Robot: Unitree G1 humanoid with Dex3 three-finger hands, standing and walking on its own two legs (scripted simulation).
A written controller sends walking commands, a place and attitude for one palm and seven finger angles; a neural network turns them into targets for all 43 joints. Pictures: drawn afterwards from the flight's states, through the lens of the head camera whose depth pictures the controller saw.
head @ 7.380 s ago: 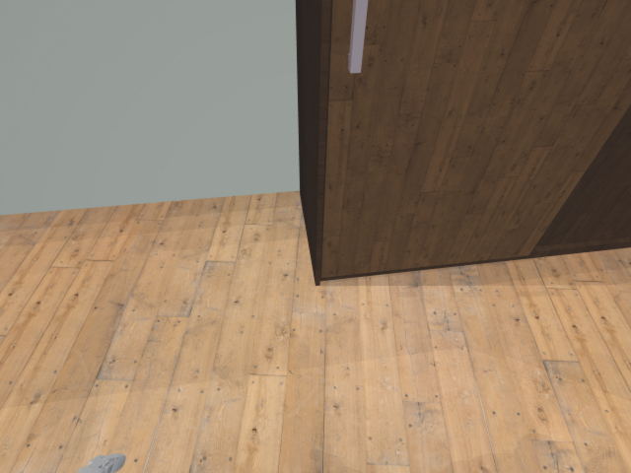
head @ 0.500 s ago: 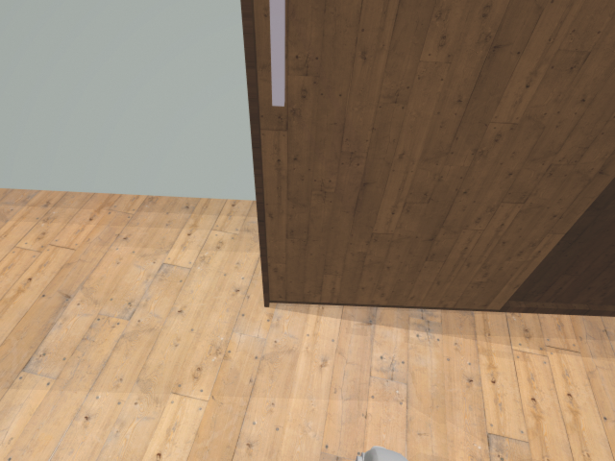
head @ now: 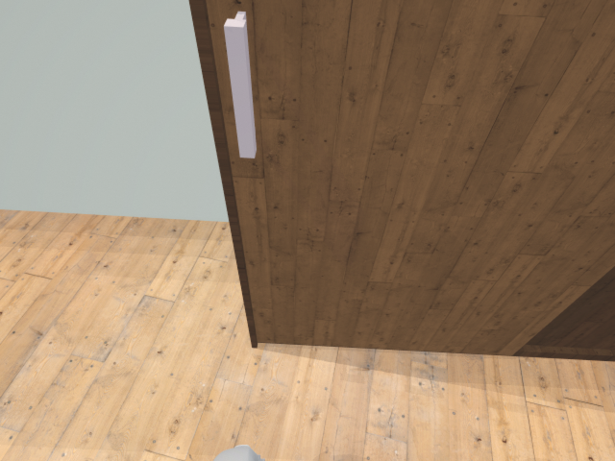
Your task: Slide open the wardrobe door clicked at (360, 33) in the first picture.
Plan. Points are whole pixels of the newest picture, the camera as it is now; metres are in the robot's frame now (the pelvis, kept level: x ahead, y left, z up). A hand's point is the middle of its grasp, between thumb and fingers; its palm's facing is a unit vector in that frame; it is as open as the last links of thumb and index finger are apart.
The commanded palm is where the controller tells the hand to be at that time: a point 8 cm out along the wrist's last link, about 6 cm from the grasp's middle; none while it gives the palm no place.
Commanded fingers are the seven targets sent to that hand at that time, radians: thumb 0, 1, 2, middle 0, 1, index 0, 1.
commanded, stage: come to a stop and stand still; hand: left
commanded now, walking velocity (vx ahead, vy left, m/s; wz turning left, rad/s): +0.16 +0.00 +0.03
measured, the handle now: (244, 90) +0.56 +0.13 +0.20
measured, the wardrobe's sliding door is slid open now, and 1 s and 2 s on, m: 0.00 0.00 0.00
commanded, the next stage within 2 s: look again from close up in 1.76 s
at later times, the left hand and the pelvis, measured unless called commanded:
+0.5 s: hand out of the picture +0.10 +0.21 -0.18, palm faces +0.03 -0.98 -0.22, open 7.4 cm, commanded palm none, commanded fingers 0.00 0.90 0.90 -0.20 -0.30 -0.20 -0.30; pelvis +0.05 +0.01 +0.00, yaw -1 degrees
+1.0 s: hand out of the picture +0.10 +0.14 -0.17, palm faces -0.01 -0.96 -0.27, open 7.3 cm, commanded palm none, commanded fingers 0.00 0.90 0.90 -0.20 -0.30 -0.20 -0.30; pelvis +0.04 -0.05 -0.01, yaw +0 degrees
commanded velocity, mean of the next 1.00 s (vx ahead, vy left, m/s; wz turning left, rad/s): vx -0.08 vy -0.04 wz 0.00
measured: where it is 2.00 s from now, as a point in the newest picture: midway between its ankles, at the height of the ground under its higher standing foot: outside the picture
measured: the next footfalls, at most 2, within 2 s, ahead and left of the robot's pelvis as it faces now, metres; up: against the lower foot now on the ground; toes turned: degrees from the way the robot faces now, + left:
left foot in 0.08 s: +0.15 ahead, +0.11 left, +0.00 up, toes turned +6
right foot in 0.58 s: +0.08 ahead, -0.17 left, +0.00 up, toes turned -2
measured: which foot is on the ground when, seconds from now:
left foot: up 0.00-0.06, down 0.08-1.00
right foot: down 0.00-0.10, up 0.12-0.56, down 0.58-1.00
